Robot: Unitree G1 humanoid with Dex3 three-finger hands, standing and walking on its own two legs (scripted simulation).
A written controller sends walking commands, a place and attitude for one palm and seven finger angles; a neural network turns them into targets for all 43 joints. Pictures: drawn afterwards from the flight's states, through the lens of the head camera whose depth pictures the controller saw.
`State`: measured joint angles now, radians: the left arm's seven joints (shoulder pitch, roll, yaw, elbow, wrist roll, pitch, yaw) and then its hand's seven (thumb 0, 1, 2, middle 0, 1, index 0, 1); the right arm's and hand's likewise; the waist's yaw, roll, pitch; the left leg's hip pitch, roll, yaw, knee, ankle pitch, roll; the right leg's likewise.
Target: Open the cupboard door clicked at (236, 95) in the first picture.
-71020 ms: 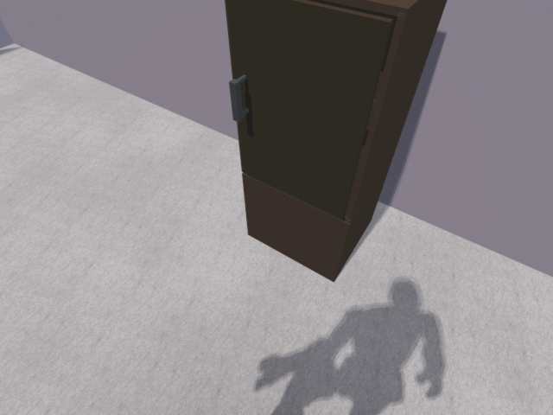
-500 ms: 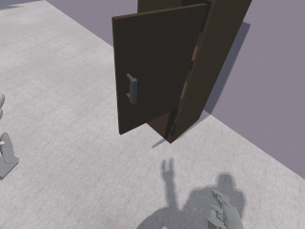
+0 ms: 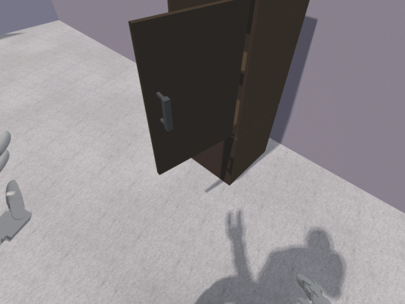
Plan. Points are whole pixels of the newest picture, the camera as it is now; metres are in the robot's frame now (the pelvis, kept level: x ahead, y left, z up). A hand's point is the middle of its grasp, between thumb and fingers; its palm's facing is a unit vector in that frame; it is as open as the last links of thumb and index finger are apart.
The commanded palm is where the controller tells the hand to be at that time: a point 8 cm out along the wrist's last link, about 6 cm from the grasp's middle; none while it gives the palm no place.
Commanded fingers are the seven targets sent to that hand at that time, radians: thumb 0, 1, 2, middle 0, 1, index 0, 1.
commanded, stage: stop stepping back and stand still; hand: left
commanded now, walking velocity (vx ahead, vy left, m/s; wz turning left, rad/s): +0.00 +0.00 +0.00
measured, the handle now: (164, 111) +0.67 +0.13 -0.01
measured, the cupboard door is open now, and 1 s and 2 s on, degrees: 80 80 80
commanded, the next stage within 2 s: let the arm hang, fingers relaxed in 0.92 s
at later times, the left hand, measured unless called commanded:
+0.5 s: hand (13, 213) +0.21 +0.26 +0.18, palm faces +0.34 -0.80 -0.49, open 7.4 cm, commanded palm +0.15 +0.31 +0.19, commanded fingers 0.00 0.90 0.90 -0.20 -0.30 -0.20 -0.30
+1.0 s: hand out of the picture +0.19 +0.29 +0.17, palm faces +0.37 -0.79 -0.49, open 7.4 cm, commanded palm none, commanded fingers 0.00 0.90 0.90 -0.20 -0.30 -0.20 -0.30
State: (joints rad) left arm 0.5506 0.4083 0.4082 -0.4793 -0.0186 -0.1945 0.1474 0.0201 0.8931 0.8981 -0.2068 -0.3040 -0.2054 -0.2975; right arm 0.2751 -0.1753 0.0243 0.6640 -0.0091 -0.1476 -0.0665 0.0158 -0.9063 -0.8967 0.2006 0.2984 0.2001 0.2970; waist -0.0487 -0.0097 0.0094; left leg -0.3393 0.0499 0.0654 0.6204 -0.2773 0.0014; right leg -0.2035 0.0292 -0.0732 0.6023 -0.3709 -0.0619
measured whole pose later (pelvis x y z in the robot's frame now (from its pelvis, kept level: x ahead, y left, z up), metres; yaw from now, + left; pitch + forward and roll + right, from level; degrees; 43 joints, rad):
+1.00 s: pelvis -0.02 +0.04 +0.02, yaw -1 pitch +0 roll -1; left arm 0.57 0.42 0.41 -0.47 -0.04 -0.19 0.15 0.02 0.89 0.90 -0.21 -0.30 -0.21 -0.30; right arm 0.22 -0.20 0.03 0.62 -0.01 -0.11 -0.07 0.02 -0.90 -0.90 0.20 0.30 0.20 0.30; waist -0.02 0.01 0.02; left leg -0.29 0.01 0.06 0.43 -0.15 0.04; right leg -0.17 0.03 -0.05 0.39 -0.22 -0.02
